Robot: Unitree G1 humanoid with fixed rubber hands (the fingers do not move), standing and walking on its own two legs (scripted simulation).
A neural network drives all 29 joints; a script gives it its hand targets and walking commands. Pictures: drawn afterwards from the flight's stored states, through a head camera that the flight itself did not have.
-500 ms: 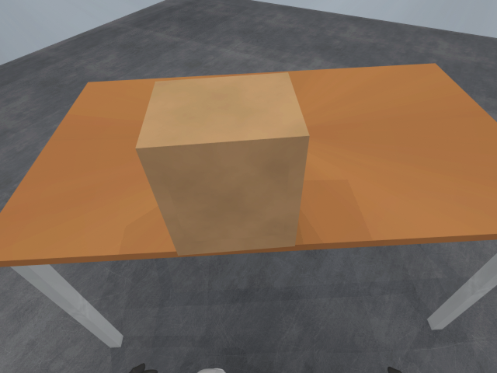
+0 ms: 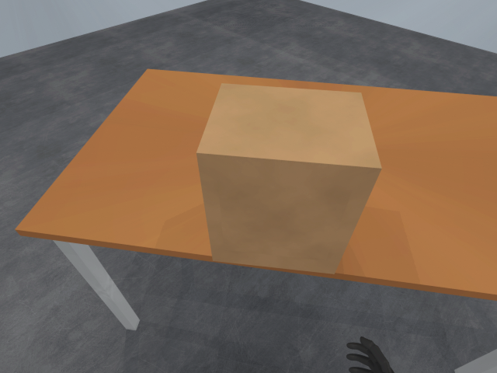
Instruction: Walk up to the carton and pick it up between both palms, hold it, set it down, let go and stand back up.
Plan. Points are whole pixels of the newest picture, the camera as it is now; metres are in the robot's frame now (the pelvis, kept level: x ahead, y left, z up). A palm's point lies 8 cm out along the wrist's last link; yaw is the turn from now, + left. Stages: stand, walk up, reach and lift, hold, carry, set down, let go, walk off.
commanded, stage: walk up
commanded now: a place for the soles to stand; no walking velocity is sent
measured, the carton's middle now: (280, 183) +0.44 -0.04 +0.07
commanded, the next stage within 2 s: none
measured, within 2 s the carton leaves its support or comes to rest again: neither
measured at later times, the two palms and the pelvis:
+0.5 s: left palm out of the picture +0.10 +0.24 -0.11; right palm out of the picture +0.12 -0.19 -0.10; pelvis +0.02 +0.02 +0.00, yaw -1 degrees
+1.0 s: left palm out of the picture +0.09 +0.24 -0.12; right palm out of the picture +0.10 -0.20 -0.10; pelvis +0.02 +0.02 +0.00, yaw -2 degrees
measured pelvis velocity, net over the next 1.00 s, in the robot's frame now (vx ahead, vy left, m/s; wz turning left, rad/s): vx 0.02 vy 0.02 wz -0.04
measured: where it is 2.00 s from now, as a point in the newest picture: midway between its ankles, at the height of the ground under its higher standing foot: outside the picture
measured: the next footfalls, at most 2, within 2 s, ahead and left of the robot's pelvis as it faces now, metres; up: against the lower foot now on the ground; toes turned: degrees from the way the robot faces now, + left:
none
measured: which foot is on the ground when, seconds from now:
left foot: down 0.00-1.00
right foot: down 0.00-1.00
